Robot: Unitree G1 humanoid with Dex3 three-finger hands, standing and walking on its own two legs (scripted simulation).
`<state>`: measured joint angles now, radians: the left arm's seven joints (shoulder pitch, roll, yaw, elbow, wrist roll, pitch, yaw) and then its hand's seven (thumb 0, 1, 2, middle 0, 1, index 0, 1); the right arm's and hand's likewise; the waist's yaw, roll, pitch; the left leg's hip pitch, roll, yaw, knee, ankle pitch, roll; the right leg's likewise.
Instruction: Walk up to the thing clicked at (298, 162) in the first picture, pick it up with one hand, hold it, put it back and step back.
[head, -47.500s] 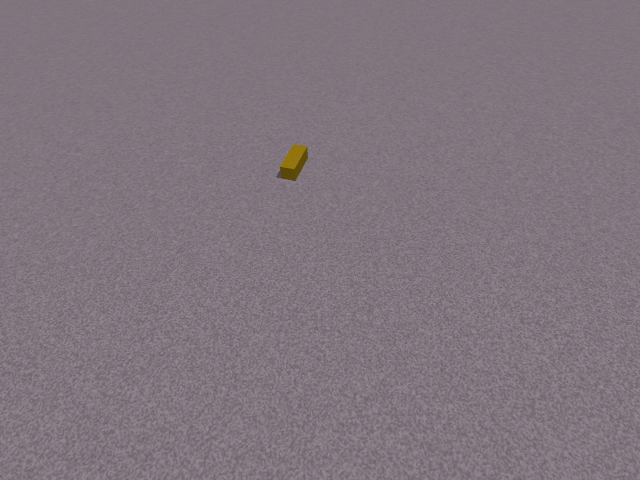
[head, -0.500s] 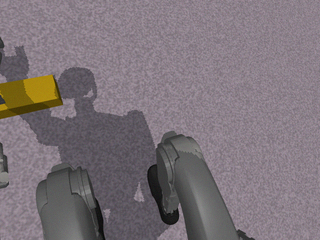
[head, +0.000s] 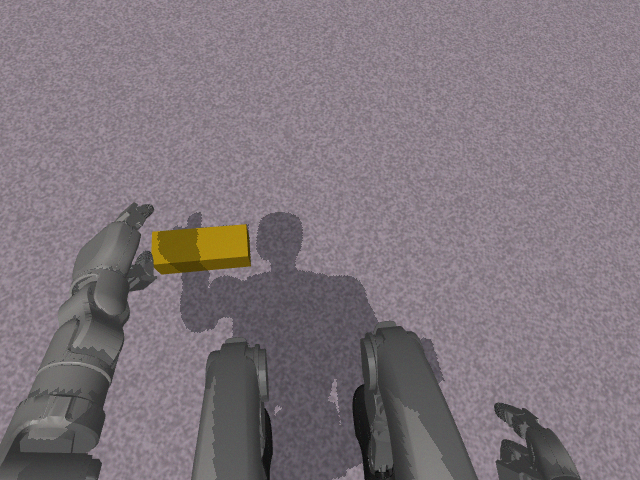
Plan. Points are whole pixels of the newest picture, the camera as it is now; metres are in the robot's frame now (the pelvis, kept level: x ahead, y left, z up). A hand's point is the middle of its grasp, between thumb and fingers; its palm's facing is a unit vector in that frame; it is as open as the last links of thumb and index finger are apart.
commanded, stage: home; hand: left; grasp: from above
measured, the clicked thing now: (203, 249) +0.55 +0.23 -0.44
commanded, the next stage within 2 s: none
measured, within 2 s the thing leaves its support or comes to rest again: neither
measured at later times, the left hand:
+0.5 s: hand (105, 334) +0.29 +0.19 +0.09, palm faces +0.06 -0.96 -0.26, open 7.4 cm
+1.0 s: hand out of the picture +0.23 +0.19 +0.19, palm faces +0.14 -0.97 -0.20, open 7.4 cm
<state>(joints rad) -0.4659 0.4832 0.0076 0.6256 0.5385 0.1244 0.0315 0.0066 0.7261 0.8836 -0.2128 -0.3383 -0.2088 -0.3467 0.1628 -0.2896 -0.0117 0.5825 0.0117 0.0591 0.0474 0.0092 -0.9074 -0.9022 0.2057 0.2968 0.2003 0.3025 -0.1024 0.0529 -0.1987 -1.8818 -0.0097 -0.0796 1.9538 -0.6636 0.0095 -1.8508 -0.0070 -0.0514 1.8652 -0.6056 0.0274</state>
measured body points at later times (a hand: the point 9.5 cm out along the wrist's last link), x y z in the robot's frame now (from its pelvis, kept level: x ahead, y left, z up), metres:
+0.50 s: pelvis +0.05 -0.01 +0.18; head +0.13 +0.02 +0.62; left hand +0.28 +0.24 +0.11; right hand +0.22 -0.24 +0.09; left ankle +0.07 +0.11 -0.44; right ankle +0.10 -0.13 -0.44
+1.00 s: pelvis +0.09 +0.00 +0.24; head +0.10 +0.01 +0.69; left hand +0.22 +0.24 +0.21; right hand +0.28 -0.23 +0.19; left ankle +0.07 +0.11 -0.44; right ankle +0.10 -0.13 -0.44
